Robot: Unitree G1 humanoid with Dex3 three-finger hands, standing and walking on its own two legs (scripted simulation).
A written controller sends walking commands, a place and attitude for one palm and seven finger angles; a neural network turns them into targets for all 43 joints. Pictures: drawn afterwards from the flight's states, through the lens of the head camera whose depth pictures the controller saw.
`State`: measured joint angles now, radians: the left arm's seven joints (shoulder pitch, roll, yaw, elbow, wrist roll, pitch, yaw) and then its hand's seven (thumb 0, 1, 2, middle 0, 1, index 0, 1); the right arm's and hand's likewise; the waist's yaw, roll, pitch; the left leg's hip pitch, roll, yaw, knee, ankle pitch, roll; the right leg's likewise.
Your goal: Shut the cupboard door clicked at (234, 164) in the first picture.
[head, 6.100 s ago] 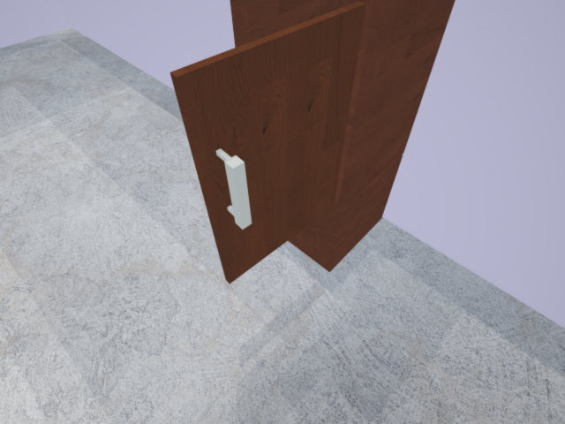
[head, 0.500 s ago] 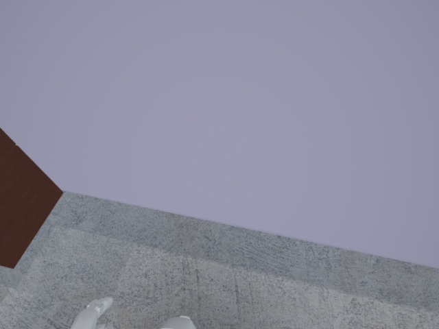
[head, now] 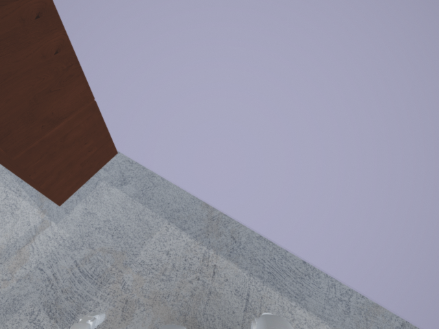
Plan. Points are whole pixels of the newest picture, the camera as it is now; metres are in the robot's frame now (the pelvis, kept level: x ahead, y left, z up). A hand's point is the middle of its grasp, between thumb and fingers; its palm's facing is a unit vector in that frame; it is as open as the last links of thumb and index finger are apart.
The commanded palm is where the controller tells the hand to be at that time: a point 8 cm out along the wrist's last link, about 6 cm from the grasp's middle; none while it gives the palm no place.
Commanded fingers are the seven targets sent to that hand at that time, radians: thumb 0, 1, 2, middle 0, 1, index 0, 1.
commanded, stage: turn to face it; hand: left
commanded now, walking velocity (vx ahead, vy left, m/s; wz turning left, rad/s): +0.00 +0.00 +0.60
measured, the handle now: out of the picture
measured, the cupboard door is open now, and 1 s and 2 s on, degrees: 85 85 85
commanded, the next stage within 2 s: take the last steps up to it in 1.46 s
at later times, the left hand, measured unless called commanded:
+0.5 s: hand out of the picture +0.01 +0.20 -0.19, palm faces +0.33 -0.91 -0.24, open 7.4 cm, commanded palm none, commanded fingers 0.00 0.90 0.90 -0.20 -0.30 -0.20 -0.30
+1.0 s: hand out of the picture -0.04 +0.14 -0.17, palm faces +0.61 -0.76 -0.22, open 7.4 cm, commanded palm none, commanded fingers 0.00 0.90 0.90 -0.20 -0.30 -0.20 -0.30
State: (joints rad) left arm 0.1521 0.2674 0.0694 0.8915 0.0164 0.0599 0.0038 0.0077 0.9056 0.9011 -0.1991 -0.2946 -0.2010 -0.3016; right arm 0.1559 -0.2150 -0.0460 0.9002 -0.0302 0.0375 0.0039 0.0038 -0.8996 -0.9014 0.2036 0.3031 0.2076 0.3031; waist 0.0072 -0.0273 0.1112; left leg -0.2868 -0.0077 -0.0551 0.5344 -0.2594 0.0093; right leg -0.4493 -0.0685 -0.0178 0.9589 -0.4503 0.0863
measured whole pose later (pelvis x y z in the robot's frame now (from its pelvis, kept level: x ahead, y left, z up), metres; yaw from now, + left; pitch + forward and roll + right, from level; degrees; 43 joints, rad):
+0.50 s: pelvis +0.01 -0.02 -0.01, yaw +19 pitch +1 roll +1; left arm 0.19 0.25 0.06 0.91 0.02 0.06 0.01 0.01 0.90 0.90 -0.20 -0.30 -0.20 -0.30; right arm 0.14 -0.23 -0.06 0.88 -0.03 0.03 0.02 0.00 -0.90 -0.90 0.20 0.30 0.20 0.30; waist 0.00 -0.06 0.10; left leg -0.34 -0.01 0.03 0.64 -0.32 0.02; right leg -0.40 -0.11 -0.07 1.01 -0.53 0.08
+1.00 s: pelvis +0.04 -0.04 -0.01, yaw +37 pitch +0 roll +1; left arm 0.25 0.22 0.04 0.89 0.03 0.01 0.01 0.00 0.90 0.90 -0.20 -0.30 -0.21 -0.30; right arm 0.09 -0.23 -0.06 0.90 -0.02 0.06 0.04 0.01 -0.90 -0.90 0.20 0.30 0.20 0.30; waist 0.01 -0.05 0.11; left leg -0.30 0.00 0.09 0.63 -0.34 -0.04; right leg -0.21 -0.15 -0.20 0.59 -0.37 0.03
